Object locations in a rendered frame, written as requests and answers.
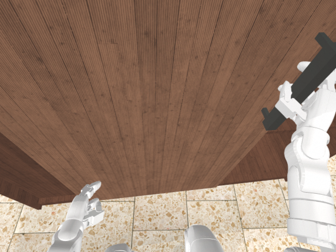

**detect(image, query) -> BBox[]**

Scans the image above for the robot left hand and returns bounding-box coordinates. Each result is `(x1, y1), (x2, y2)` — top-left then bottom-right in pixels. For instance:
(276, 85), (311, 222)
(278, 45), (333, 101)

(65, 181), (104, 229)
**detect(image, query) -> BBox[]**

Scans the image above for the wardrobe door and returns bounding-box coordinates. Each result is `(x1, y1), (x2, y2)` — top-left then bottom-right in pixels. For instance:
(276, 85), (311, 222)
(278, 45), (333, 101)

(0, 0), (336, 201)
(0, 133), (75, 198)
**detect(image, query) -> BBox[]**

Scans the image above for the robot right hand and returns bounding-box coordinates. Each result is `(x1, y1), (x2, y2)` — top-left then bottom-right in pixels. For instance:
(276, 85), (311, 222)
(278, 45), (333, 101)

(275, 61), (336, 132)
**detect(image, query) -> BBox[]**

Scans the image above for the robot right forearm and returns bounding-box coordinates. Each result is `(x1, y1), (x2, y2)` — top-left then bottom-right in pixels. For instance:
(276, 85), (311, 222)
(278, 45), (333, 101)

(285, 127), (336, 252)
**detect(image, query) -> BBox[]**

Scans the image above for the robot right thigh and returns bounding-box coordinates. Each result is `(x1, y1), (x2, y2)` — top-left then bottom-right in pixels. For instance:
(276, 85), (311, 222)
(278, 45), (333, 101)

(184, 225), (224, 252)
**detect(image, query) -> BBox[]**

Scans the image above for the robot left forearm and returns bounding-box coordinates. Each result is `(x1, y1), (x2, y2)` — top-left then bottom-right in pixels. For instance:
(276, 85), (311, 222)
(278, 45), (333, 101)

(46, 219), (83, 252)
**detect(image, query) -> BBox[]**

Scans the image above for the handle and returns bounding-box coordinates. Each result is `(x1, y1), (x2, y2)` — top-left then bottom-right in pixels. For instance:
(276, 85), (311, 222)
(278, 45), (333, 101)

(261, 33), (336, 131)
